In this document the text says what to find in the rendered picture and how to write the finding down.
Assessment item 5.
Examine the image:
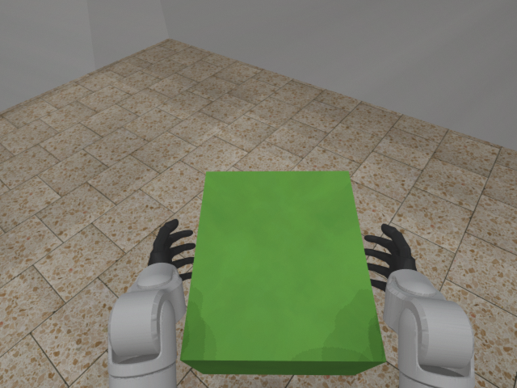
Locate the right robot hand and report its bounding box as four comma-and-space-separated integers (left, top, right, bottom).
364, 224, 417, 292

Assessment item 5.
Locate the robot left forearm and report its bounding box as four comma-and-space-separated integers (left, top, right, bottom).
107, 263, 187, 388

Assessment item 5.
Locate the carton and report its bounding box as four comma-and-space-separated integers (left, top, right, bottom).
180, 171, 386, 375

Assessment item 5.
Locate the left robot hand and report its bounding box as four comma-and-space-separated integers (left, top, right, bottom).
148, 219, 195, 281

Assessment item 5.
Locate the robot right forearm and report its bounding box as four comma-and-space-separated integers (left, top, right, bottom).
383, 269, 475, 388

